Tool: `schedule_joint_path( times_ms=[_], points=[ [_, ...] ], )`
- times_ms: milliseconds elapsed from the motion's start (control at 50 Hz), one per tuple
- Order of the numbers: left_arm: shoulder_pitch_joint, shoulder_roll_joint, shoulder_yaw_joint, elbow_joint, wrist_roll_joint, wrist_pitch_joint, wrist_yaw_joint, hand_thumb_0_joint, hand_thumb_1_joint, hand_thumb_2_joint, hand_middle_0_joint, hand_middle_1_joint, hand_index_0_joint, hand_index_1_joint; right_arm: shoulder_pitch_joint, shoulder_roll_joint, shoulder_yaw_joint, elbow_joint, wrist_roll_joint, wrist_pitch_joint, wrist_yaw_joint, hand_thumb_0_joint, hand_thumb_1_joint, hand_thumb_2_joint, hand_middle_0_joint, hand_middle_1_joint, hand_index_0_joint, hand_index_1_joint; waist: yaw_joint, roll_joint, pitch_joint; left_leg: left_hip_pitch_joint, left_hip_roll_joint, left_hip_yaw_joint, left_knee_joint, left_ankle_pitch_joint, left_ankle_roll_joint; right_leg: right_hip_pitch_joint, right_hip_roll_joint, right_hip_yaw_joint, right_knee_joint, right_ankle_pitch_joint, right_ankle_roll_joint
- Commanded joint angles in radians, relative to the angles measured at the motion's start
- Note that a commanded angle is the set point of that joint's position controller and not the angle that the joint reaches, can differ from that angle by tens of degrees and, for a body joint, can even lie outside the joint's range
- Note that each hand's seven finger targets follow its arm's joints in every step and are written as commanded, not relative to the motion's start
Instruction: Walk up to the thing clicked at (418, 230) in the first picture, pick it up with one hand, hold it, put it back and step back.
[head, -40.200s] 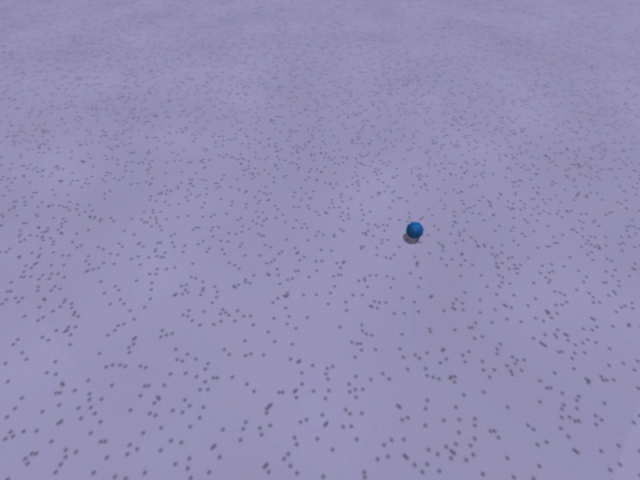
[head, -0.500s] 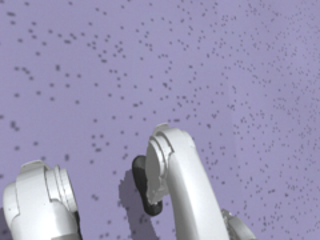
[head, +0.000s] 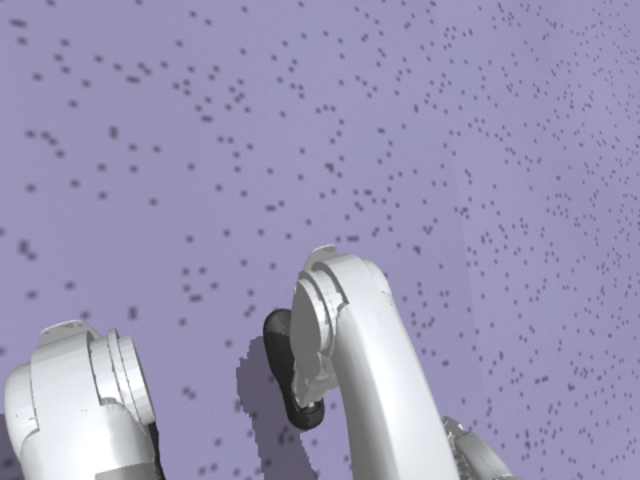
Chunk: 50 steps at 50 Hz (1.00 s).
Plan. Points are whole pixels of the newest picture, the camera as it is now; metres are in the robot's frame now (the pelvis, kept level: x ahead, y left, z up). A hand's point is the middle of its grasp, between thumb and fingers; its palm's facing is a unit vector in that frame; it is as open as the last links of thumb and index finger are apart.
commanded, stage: rise first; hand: left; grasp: from above
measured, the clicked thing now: out of the picture +0.53 +0.33 -0.29
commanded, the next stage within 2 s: approach in 0.70 s
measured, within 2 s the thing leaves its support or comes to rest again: neither
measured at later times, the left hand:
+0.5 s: hand out of the picture +0.50 +0.37 -0.18, palm faces -0.45 -0.10 -0.89, open 14.3 cm
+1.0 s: hand out of the picture +0.50 +0.36 -0.18, palm faces -0.45 -0.09 -0.89, open 14.2 cm
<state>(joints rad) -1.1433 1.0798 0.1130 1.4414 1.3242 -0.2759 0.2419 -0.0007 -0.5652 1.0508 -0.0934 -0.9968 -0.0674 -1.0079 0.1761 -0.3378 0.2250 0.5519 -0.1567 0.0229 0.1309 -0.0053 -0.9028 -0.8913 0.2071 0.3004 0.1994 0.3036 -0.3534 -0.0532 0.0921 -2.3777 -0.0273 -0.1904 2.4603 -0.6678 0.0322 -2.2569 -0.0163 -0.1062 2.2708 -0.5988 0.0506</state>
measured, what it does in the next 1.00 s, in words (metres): stands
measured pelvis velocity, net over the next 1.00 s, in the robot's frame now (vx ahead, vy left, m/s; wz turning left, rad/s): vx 0.00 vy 0.00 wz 0.00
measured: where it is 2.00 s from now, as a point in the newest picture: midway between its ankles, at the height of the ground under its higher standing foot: (225, 428)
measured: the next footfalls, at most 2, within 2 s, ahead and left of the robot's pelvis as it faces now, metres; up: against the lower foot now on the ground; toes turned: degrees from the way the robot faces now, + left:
none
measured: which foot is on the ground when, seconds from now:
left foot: down 0.00-1.00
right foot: down 0.00-1.00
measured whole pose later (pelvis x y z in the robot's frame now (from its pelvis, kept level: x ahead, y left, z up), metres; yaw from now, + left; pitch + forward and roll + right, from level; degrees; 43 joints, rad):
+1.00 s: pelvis +0.00 +0.00 +0.00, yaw +0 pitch +32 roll -15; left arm -1.18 1.07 0.07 1.45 1.32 -0.27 0.23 0.00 -0.55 1.03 -0.09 -1.03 -0.08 -1.03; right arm 0.18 -0.34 0.23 0.56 -0.16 0.01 0.13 -0.01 -0.91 -0.89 0.21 0.30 0.20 0.30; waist -0.36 -0.07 0.10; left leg -2.38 -0.03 -0.19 2.46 -0.66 0.03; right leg -2.26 -0.01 -0.10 2.27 -0.59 0.05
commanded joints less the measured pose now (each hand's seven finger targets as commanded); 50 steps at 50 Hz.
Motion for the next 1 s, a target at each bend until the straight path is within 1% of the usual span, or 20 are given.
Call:
schedule_joint_path(
  times_ms=[0, 40, 120, 160, 200, 220, 320, 360, 400, 460, 480, 560, 600, 680, 740, 800, 880, 940, 960, 980],
  points=[
    [-0.317, 0.274, 0.034, -0.165, -0.018, -0.002, 0.047, 0.0, -0.586, 1.046, -0.07, -0.989, -0.052, -1.007, 0.209, -0.307, -0.103, 0.005, 0.002, 0.006, -0.016, 0.0, -0.895, -0.896, 0.2, 0.3, 0.2, 0.3, -0.037, 0.519, -0.705, 0.605, 0.024, 0.067, -0.269, 0.238, -0.028, 0.297, 0.034, -0.098, -0.168, 0.194, -0.092],
    [-0.305, 0.252, 0.023, -0.142, -0.013, 0.003, 0.042, 0.0, -0.585, 1.047, -0.073, -0.992, -0.055, -1.01, 0.222, -0.306, -0.103, 0.018, 0.001, 0.004, -0.015, 0.0, -0.897, -0.897, 0.201, 0.3, 0.2, 0.3, -0.045, 0.524, -0.674, 0.618, 0.025, 0.064, -0.272, 0.237, -0.031, 0.273, 0.034, -0.1, -0.169, 0.186, -0.094],
    [-0.303, 0.253, 0.025, -0.153, -0.016, 0.009, 0.037, 0.0, -0.587, 1.047, -0.071, -0.998, -0.054, -1.016, 0.209, -0.308, -0.108, 0.004, 0.002, 0.001, -0.016, 0.0, -0.897, -0.897, 0.2, 0.3, 0.2, 0.3, -0.03, 0.525, -0.668, 0.62, 0.025, 0.056, -0.288, 0.196, -0.033, 0.24, 0.031, -0.1, -0.167, 0.154, -0.097],
    [-0.289, 0.258, 0.031, -0.134, -0.015, 0.013, 0.03, 0.0, -0.582, 1.045, -0.071, -1.001, -0.054, -1.017, 0.212, -0.313, -0.108, 0.0, 0.001, 0.001, -0.014, 0.0, -0.896, -0.896, 0.2, 0.3, 0.2, 0.3, -0.038, 0.507, -0.663, 0.602, 0.024, 0.06, -0.283, 0.199, -0.03, 0.257, 0.031, -0.099, -0.171, 0.154, -0.096],
    [-0.308, 0.268, 0.03, -0.164, -0.018, 0.011, 0.026, 0.0, -0.593, 1.05, -0.072, -0.994, -0.052, -1.014, 0.211, -0.308, -0.104, -0.003, 0.001, 0.002, -0.014, 0.0, -0.897, -0.897, 0.2, 0.3, 0.2, 0.3, -0.037, 0.507, -0.674, 0.591, 0.024, 0.069, -0.277, 0.195, -0.026, 0.281, 0.034, -0.095, -0.178, 0.154, -0.095],
    [-0.313, 0.277, 0.037, -0.195, -0.025, 0.009, 0.025, 0.0, -0.581, 1.042, -0.082, -0.984, -0.062, -1.004, 0.217, -0.302, -0.105, 0.0, 0.005, 0.001, -0.014, 0.0, -0.896, -0.896, 0.2, 0.3, 0.2, 0.3, -0.023, 0.51, -0.712, 0.612, 0.025, 0.073, -0.28, 0.213, -0.025, 0.304, 0.034, -0.092, -0.179, 0.17, -0.092],
    [-0.304, 0.258, 0.032, -0.167, -0.033, 0.004, 0.018, 0.0, -0.575, 1.031, -0.068, -0.997, -0.056, -1.009, 0.22, -0.318, -0.109, 0.008, 0.003, 0.005, -0.016, 0.0, -0.896, -0.896, 0.201, 0.3, 0.2, 0.3, -0.046, 0.508, -0.678, 0.626, 0.023, 0.048, -0.27, 0.251, -0.035, 0.264, 0.03, -0.101, -0.17, 0.189, -0.097],
    [-0.29, 0.254, 0.022, -0.157, -0.031, 0.0, 0.018, 0.0, -0.579, 1.039, -0.07, -0.993, -0.054, -1.008, 0.217, -0.307, -0.103, 0.012, 0.003, 0.005, -0.015, 0.0, -0.896, -0.896, 0.2, 0.3, 0.2, 0.3, -0.043, 0.507, -0.686, 0.623, 0.026, 0.064, -0.267, 0.247, -0.028, 0.288, 0.034, -0.098, -0.175, 0.19, -0.092],
    [-0.273, 0.268, 0.031, -0.119, -0.025, 0.0, 0.017, 0.0, -0.571, 1.033, -0.07, -1.001, -0.058, -1.013, 0.215, -0.319, -0.102, 0.007, 0.001, 0.006, -0.016, 0.0, -0.896, -0.896, 0.201, 0.3, 0.2, 0.3, -0.046, 0.48, -0.643, 0.586, 0.024, 0.064, -0.264, 0.226, -0.028, 0.274, 0.032, -0.1, -0.179, 0.172, -0.095],
    [-0.294, 0.272, 0.028, -0.145, -0.026, -0.011, 0.023, 0.0, -0.573, 1.036, -0.078, -0.988, -0.062, -1.003, 0.208, -0.317, -0.097, 0.003, -0.003, 0.006, -0.017, 0.0, -0.896, -0.896, 0.201, 0.3, 0.2, 0.3, -0.043, 0.491, -0.651, 0.59, 0.025, 0.067, -0.269, 0.2, -0.027, 0.281, 0.035, -0.101, -0.186, 0.153, -0.096],
    [-0.297, 0.304, 0.049, -0.156, -0.023, -0.013, 0.029, 0.0, -0.582, 1.042, -0.071, -0.991, -0.053, -1.007, 0.206, -0.317, -0.097, 0.004, -0.002, 0.007, -0.018, 0.0, -0.895, -0.895, 0.201, 0.3, 0.2, 0.3, -0.034, 0.497, -0.685, 0.601, 0.029, 0.067, -0.269, 0.197, -0.027, 0.301, 0.037, -0.102, -0.181, 0.151, -0.095],
    [-0.307, 0.291, 0.042, -0.185, -0.018, -0.014, 0.04, 0.0, -0.594, 1.047, -0.063, -0.99, -0.044, -1.008, 0.214, -0.306, -0.1, 0.006, -0.002, 0.003, -0.016, 0.0, -0.895, -0.895, 0.201, 0.3, 0.2, 0.3, -0.028, 0.525, -0.724, 0.627, 0.027, 0.073, -0.266, 0.237, -0.029, 0.308, 0.039, -0.1, -0.173, 0.185, -0.093],
    [-0.3, 0.264, 0.031, -0.147, -0.022, -0.009, 0.042, 0.0, -0.591, 1.044, -0.061, -0.99, -0.043, -1.007, 0.212, -0.312, -0.103, 0.01, -0.001, 0.001, -0.018, 0.0, -0.895, -0.895, 0.2, 0.3, 0.2, 0.3, -0.045, 0.517, -0.677, 0.621, 0.026, 0.062, -0.264, 0.242, -0.031, 0.272, 0.037, -0.106, -0.172, 0.186, -0.096],
    [-0.303, 0.273, 0.039, -0.178, -0.013, -0.002, 0.043, 0.0, -0.581, 1.041, -0.068, -0.988, -0.051, -1.004, 0.216, -0.313, -0.108, 0.014, -0.003, 0.001, -0.015, 0.0, -0.894, -0.895, 0.201, 0.3, 0.2, 0.3, -0.027, 0.545, -0.685, 0.643, 0.027, 0.057, -0.282, 0.245, -0.038, 0.261, 0.031, -0.107, -0.166, 0.185, -0.097],
    [-0.29, 0.253, 0.025, -0.147, -0.02, 0.007, 0.033, 0.0, -0.574, 1.032, -0.067, -0.999, -0.054, -1.011, 0.22, -0.306, -0.105, 0.007, 0.0, 0.0, -0.012, 0.0, -0.894, -0.895, 0.201, 0.3, 0.2, 0.3, -0.041, 0.513, -0.683, 0.616, 0.026, 0.067, -0.272, 0.234, -0.027, 0.289, 0.034, -0.1, -0.173, 0.186, -0.09],
    [-0.283, 0.256, 0.024, -0.145, -0.026, 0.013, 0.029, 0.0, -0.58, 1.028, -0.073, -1.025, -0.061, -1.037, 0.212, -0.311, -0.106, 0.006, 0.004, 0.001, -0.014, 0.0, -0.903, -0.898, 0.2, 0.3, 0.2, 0.3, -0.038, 0.49, -0.663, 0.593, 0.024, 0.065, -0.275, 0.215, -0.026, 0.275, 0.034, -0.1, -0.178, 0.171, -0.094],
    [-0.351, 0.209, -0.005, -0.157, -0.031, -0.002, 0.018, 0.0, -0.566, 1.015, -0.075, -1.044, -0.069, -1.05, 0.219, -0.316, -0.101, 0.014, -0.003, -0.002, -0.016, 0.0, -0.905, -0.899, 0.2, 0.3, 0.2, 0.3, -0.084, 0.484, -0.633, 0.589, 0.028, 0.055, -0.264, 0.194, -0.027, 0.253, 0.034, -0.107, -0.185, 0.157, -0.095],
    [-0.413, 0.167, -0.039, -0.188, -0.021, -0.01, 0.03, 0.0, -0.563, 1.018, -0.08, -1.051, -0.075, -1.056, 0.234, -0.304, -0.097, 0.03, -0.008, -0.008, -0.015, 0.0, -0.906, -0.898, 0.2, 0.3, 0.2, 0.3, -0.094, 0.539, -0.671, 0.651, 0.033, 0.049, -0.275, 0.206, -0.035, 0.244, 0.036, -0.11, -0.172, 0.173, -0.092],
    [-0.439, 0.176, -0.037, -0.203, -0.024, -0.01, 0.039, 0.0, -0.559, 1.02, -0.085, -1.049, -0.079, -1.055, 0.232, -0.31, -0.099, 0.031, -0.008, -0.01, -0.016, 0.0, -0.906, -0.898, 0.2, 0.3, 0.2, 0.3, -0.094, 0.559, -0.69, 0.668, 0.035, 0.043, -0.28, 0.215, -0.039, 0.239, 0.035, -0.114, -0.166, 0.18, -0.093],
    [-0.427, 0.139, -0.06, -0.162, -0.02, -0.001, 0.044, 0.0, -0.569, 1.03, -0.076, -1.05, -0.069, -1.057, 0.239, -0.308, -0.095, 0.037, -0.01, -0.012, -0.014, 0.0, -0.906, -0.898, 0.2, 0.3, 0.2, 0.3, -0.109, 0.552, -0.667, 0.662, 0.036, 0.04, -0.274, 0.212, -0.039, 0.225, 0.036, -0.116, -0.162, 0.178, -0.094]
  ],
)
